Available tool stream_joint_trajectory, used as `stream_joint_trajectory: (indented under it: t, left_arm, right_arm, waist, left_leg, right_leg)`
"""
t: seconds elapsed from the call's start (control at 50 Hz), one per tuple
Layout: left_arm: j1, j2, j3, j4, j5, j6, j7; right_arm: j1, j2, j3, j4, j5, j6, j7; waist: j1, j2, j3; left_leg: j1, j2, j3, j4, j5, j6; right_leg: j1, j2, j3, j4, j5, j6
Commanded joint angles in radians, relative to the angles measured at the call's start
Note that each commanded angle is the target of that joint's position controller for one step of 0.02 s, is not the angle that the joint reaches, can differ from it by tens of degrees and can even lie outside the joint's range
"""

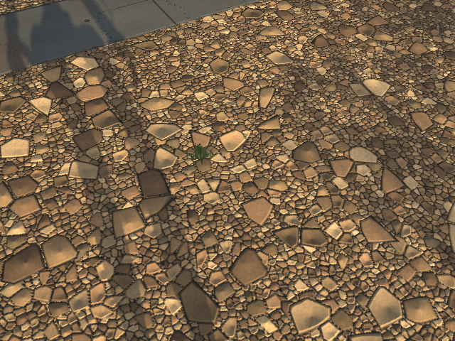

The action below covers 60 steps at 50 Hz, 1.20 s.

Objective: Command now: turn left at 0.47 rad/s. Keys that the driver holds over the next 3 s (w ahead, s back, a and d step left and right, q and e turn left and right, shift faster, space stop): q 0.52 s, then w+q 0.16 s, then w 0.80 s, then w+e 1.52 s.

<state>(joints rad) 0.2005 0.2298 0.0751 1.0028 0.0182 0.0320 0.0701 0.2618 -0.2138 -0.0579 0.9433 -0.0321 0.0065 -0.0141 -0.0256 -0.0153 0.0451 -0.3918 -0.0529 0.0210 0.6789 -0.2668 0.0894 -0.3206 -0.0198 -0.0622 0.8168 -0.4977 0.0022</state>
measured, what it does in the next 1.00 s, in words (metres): steps on the spot, turning left: right foot, then left foot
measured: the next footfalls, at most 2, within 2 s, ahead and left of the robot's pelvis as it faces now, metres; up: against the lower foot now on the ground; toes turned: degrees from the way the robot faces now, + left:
right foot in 0.42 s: +0.05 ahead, -0.12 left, +0.00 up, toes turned +20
left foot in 0.90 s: +0.03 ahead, +0.13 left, +0.00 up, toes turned +30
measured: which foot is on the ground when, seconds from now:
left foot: down 0.00-0.42, up 0.44-0.88, down 0.90-1.00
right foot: up 0.00-0.40, down 0.42-0.90, up 0.92-1.00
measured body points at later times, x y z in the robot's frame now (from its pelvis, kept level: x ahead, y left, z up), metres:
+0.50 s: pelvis -0.01 -0.04 +0.02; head +0.02 -0.05 +0.47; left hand +0.01 +0.26 -0.09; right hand +0.16 -0.28 -0.12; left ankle +0.01 +0.06 -0.69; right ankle +0.01 -0.13 -0.72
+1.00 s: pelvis +0.05 +0.05 +0.02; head +0.06 +0.07 +0.47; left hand -0.08 +0.28 -0.12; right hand +0.30 -0.11 -0.09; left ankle +0.00 +0.11 -0.72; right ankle +0.04 -0.11 -0.66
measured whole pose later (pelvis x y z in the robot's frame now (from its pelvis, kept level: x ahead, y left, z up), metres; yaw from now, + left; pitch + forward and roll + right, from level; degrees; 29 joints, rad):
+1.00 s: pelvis +0.05 +0.05 +0.02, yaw +29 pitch +1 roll +0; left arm 0.38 0.27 0.06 0.90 0.02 -0.03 -0.03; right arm 0.17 -0.24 -0.04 0.83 -0.04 -0.04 0.03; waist 0.04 -0.03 0.02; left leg -0.20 -0.04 0.03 0.45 -0.26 0.06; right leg -0.31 -0.06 -0.06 0.93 -0.41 -0.07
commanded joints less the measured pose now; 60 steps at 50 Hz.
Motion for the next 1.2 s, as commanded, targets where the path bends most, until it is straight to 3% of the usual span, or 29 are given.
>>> stream_joint_trajectory:
  t: [0.02, 0.04, 0.1, 0.18, 0.3, 0.36, 0.4, 0.42, 0.44, 0.46, 0.48, 0.5, 0.52, 0.54, 0.58, 0.64, 0.7, 0.84, 0.88, 0.9, 0.92, 0.94, 0.96, 0.98, 1.0, 1.02, 1.06, 1.1, 1.2]
  left_arm:
    - [0.022, 0.055, 0.005, -0.08, -0.003, 0.009, -0.014]
    - [-0.011, 0.053, 0.003, -0.088, -0.008, 0.001, -0.018]
    - [-0.017, 0.078, 0.007, -0.099, 0.006, -0.01, -0.028]
    - [-0.051, 0.068, -0.001, -0.134, -0.006, -0.001, -0.022]
    - [-0.067, 0.085, -0.004, -0.178, -0.012, -0.006, -0.02]
    - [-0.008, 0.09, -0.006, -0.183, -0.021, -0.017, -0.018]
    - [0.086, 0.091, -0.005, -0.167, -0.023, -0.026, -0.011]
    - [0.106, 0.139, 0.007, -0.169, -0.014, -0.031, -0.002]
    - [0.083, 0.223, 0.023, -0.199, -0.004, -0.03, 0.008]
    - [-0.057, 0.27, 0.025, -0.249, 0.018, -0.028, 0.004]
    - [-0.071, 0.198, 0.012, -0.256, 0.021, -0.03, -0.003]
    - [-0.118, 0.142, -0.004, -0.264, 0.011, -0.036, -0.009]
    - [-0.136, 0.127, -0.01, -0.275, 0.009, -0.038, -0.014]
    - [-0.114, 0.132, -0.009, -0.28, 0.009, -0.039, -0.015]
    - [-0.039, 0.14, -0.004, -0.273, 0.012, -0.041, -0.025]
    - [0.088, 0.177, 0.013, -0.236, 0.01, -0.054, -0.029]
    - [0.143, 0.189, 0.023, -0.213, 0.013, -0.076, -0.037]
    - [0.166, 0.193, 0.03, -0.168, 0.018, -0.096, -0.077]
    - [0.138, 0.187, 0.027, -0.159, -0.002, -0.088, -0.083]
    - [0.134, 0.151, 0.012, -0.162, -0.002, -0.088, -0.084]
    - [0.088, 0.076, -0.015, -0.213, -0.004, -0.089, -0.089]
    - [0.043, 0.093, -0.008, -0.254, 0.011, -0.089, -0.089]
    - [0.035, 0.157, 0.009, -0.239, 0.017, -0.083, -0.089]
    - [0.05, 0.15, 0.009, -0.222, 0.002, -0.09, -0.103]
    - [0.072, 0.141, 0.007, -0.204, -0.002, -0.094, -0.112]
    - [0.086, 0.138, 0.008, -0.191, 0.011, -0.089, -0.116]
    - [0.104, 0.121, 0.004, -0.177, 0.026, -0.073, -0.121]
    - [0.053, 0.107, 0.001, -0.196, 0.026, -0.066, -0.124]
    - [-0.141, 0.069, -0.022, -0.269, 0.017, -0.066, -0.127]
  right_arm:
    - [0.089, -0.198, -0.049, -0.047, 0.01, -0.006, -0.008]
    - [0.032, -0.184, -0.048, -0.068, 0.008, 0.002, -0.015]
    - [-0.013, -0.135, -0.04, -0.097, 0.015, 0.011, -0.018]
    - [0.038, -0.167, -0.054, -0.09, 0.018, 0.014, -0.014]
    - [-0.016, -0.193, -0.068, -0.12, 0.009, 0.028, 0.001]
    - [-0.064, -0.198, -0.074, -0.134, 0.01, 0.036, 0.012]
    - [-0.113, -0.194, -0.075, -0.148, 0.021, 0.044, 0.016]
    - [-0.108, -0.167, -0.068, -0.158, 0.029, 0.041, 0.014]
    - [-0.023, -0.1, -0.055, -0.157, 0.035, 0.039, 0.009]
    - [-0.054, -0.156, -0.07, -0.154, 0.019, 0.033, 0.0]
    - [-0.078, -0.204, -0.078, -0.151, -0.003, 0.029, 0.004]
    - [-0.046, -0.189, -0.079, -0.134, -0.006, 0.029, 0.014]
    - [-0.007, -0.175, -0.076, -0.118, -0.005, 0.036, 0.022]
    - [0.014, -0.175, -0.074, -0.108, -0.007, 0.045, 0.033]
    - [-0.034, -0.176, -0.066, -0.126, -0.006, 0.052, 0.057]
    - [-0.143, -0.165, -0.053, -0.167, -0.008, 0.054, 0.08]
    - [-0.182, -0.145, -0.043, -0.184, -0.006, 0.043, 0.09]
    - [-0.224, -0.109, -0.01, -0.206, -0.001, 0.005, 0.088]
    - [-0.08, -0.102, -0.007, -0.156, -0.009, -0.016, 0.074]
    - [0.058, -0.144, -0.022, -0.102, -0.016, -0.031, 0.061]
    - [0.204, -0.238, -0.043, -0.082, -0.034, -0.045, 0.044]
    - [0.242, -0.349, -0.065, -0.072, -0.005, -0.047, 0.034]
    - [0.164, -0.288, -0.049, -0.081, 0.002, -0.047, 0.028]
    - [0.086, -0.22, -0.028, -0.101, 0.003, -0.05, 0.028]
    - [0.038, -0.179, -0.015, -0.11, 0.003, -0.055, 0.028]
    - [0.02, -0.159, -0.007, -0.112, 0.009, -0.062, 0.025]
    - [0.034, -0.151, -0.002, -0.097, 0.016, -0.079, 0.024]
    - [0.08, -0.155, -0.002, -0.069, 0.026, -0.09, 0.024]
    - [0.14, -0.139, 0.009, -0.022, 0.021, -0.096, 0.02]
  waist:
    - [0.011, 0.109, -0.065]
    - [0.022, 0.05, -0.047]
    - [0.023, 0.091, -0.098]
    - [-0.005, 0.104, -0.106]
    - [-0.011, 0.14, -0.097]
    - [0.015, 0.153, -0.1]
    - [0.067, 0.148, -0.089]
    - [0.066, 0.081, -0.076]
    - [0.017, -0.13, -0.113]
    - [0.012, -0.192, -0.026]
    - [0.002, -0.092, -0.011]
    - [-0.036, -0.058, -0.013]
    - [-0.051, -0.065, -0.025]
    - [-0.042, -0.098, -0.051]
    - [0.009, -0.135, -0.036]
    - [0.08, -0.112, 0.005]
    - [0.102, -0.104, 0.014]
    - [0.085, -0.144, 0.042]
    - [-0.008, -0.092, 0.014]
    - [-0.065, -0.006, -0.065]
    - [-0.137, 0.207, -0.168]
    - [-0.133, 0.306, -0.113]
    - [-0.09, 0.154, -0.03]
    - [-0.045, 0.115, 0.004]
    - [-0.012, 0.108, 0.018]
    - [0.008, 0.117, 0.024]
    - [0.027, 0.119, 0.007]
    - [0.027, 0.096, 0.023]
    - [-0.001, 0.097, 0.074]
  left_leg:
    - [0.202, 0.348, -0.571, -0.382, 0.317, 0.219]
    - [0.176, 0.293, -0.49, -0.381, 0.251, 0.184]
    - [0.215, 0.21, -0.389, -0.374, 0.31, 0.141]
    - [0.265, 0.204, -0.426, -0.384, 0.218, 0.143]
    - [0.182, 0.183, -0.509, -0.419, 0.065, 0.13]
    - [0.124, 0.16, -0.544, -0.429, 0.043, 0.095]
    - [0.034, 0.107, -0.529, -0.415, -0.054, 0.031]
    - [-0.053, 0.039, -0.474, -0.352, -0.183, -0.029]
    - [-0.128, -0.073, -0.301, -0.074, -0.273, -0.075]
    - [-0.237, -0.141, -0.136, 0.141, -0.282, -0.091]
    - [-0.163, -0.057, -0.156, 0.299, -0.228, -0.097]
    - [-0.134, -0.059, -0.153, 0.381, -0.165, -0.094]
    - [-0.133, -0.058, -0.139, 0.453, -0.13, -0.101]
    - [-0.158, -0.044, -0.114, 0.504, -0.097, -0.105]
    - [-0.245, -0.009, -0.086, 0.476, -0.074, -0.118]
    - [-0.333, 0.022, -0.081, 0.358, -0.066, -0.142]
    - [-0.312, 0.04, -0.07, 0.241, -0.06, -0.137]
    - [0.021, 0.029, 0.056, -0.106, -0.102, -0.04]
    - [0.276, -0.003, 0.082, -0.261, 0.023, -0.009]
    - [0.487, 0.013, 0.027, -0.294, 0.012, 0.004]
    - [0.677, 0.282, -0.327, -0.425, -0.28, 0.054]
    - [0.658, 0.451, -0.686, -0.535, -0.336, 0.15]
    - [0.586, 0.424, -0.573, -0.493, -0.274, 0.162]
    - [0.507, 0.362, -0.465, -0.489, -0.187, 0.135]
    - [0.457, 0.306, -0.369, -0.513, -0.091, 0.104]
    - [0.431, 0.27, -0.307, -0.532, 0.0, 0.088]
    - [0.412, 0.237, -0.225, -0.532, 0.22, 0.091]
    - [0.407, 0.234, -0.181, -0.537, 0.368, 0.106]
    - [0.377, 0.204, -0.101, -0.552, 0.516, 0.104]
  right_leg:
    - [-0.243, 0.043, 0.113, 0.351, -0.08, -0.014]
    - [-0.25, 0.02, 0.123, 0.327, -0.003, -0.016]
    - [-0.214, 0.022, 0.112, 0.256, 0.095, -0.001]
    - [-0.214, 0.042, 0.117, 0.12, 0.085, 0.023]
    - [-0.103, 0.074, 0.121, -0.032, 0.083, 0.016]
    - [0.021, 0.1, 0.119, -0.175, 0.084, -0.011]
    - [0.186, 0.11, 0.102, -0.408, 0.185, -0.037]
    - [0.272, 0.025, 0.181, -0.546, 0.166, -0.06]
    - [0.325, -0.243, 0.452, -0.643, -0.009, -0.113]
    - [0.14, -0.378, 0.6, -0.702, 0.023, -0.213]
    - [0.061, -0.349, 0.519, -0.663, 0.153, -0.24]
    - [0.041, -0.268, 0.395, -0.62, 0.281, -0.209]
    - [0.065, -0.213, 0.298, -0.591, 0.376, -0.186]
    - [0.115, -0.187, 0.253, -0.591, 0.319, -0.176]
    - [0.206, -0.181, 0.248, -0.625, 0.14, -0.175]
    - [0.346, -0.227, 0.273, -0.663, 0.062, -0.187]
    - [0.387, -0.251, 0.239, -0.674, 0.091, -0.191]
    - [0.193, -0.247, 0.127, -0.645, 0.175, -0.193]
    - [0.072, -0.227, 0.068, -0.521, 0.296, -0.175]
    - [-0.017, -0.175, 0.004, -0.358, 0.353, -0.146]
    - [-0.207, -0.081, -0.104, -0.031, 0.17, -0.089]
    - [-0.44, 0.036, -0.057, 0.165, -0.061, -0.074]
    - [-0.474, -0.043, 0.05, 0.273, -0.012, -0.09]
    - [-0.442, -0.069, 0.073, 0.273, 0.089, -0.094]
    - [-0.404, -0.089, 0.071, 0.241, 0.159, -0.086]
    - [-0.377, -0.096, 0.06, 0.224, 0.204, -0.071]
    - [-0.352, -0.088, 0.036, 0.244, 0.26, -0.045]
    - [-0.391, -0.091, 0.024, 0.233, 0.302, -0.021]
    - [-0.388, -0.068, -0.014, 0.003, 0.432, -0.005]
Over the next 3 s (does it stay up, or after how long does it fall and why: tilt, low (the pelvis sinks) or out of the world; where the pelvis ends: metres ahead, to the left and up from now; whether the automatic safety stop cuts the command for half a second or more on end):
stays up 1.08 0.34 0.00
